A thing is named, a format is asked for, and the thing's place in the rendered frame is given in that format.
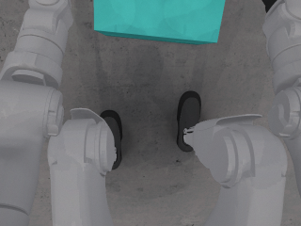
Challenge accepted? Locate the robot left forearm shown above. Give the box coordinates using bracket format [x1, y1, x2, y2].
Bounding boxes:
[0, 0, 73, 89]

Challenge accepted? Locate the robot right forearm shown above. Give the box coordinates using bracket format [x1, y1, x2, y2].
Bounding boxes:
[262, 0, 301, 96]

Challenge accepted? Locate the robot shin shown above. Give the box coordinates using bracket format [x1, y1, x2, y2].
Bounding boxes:
[47, 108, 117, 167]
[183, 114, 288, 176]

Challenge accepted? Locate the right robot shin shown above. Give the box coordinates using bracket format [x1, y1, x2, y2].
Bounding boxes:
[183, 114, 288, 176]

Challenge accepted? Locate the left robot shin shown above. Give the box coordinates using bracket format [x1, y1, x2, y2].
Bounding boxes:
[47, 108, 117, 167]

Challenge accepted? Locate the left robot upper arm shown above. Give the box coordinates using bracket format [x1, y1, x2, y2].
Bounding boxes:
[0, 79, 64, 226]

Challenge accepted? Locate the robot right hand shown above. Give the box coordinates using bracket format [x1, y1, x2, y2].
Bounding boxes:
[262, 0, 277, 13]

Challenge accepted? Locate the right robot upper arm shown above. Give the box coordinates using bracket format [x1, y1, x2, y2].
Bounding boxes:
[267, 87, 301, 198]

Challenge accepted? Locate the carton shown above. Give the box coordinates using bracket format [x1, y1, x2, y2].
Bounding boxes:
[93, 0, 226, 45]

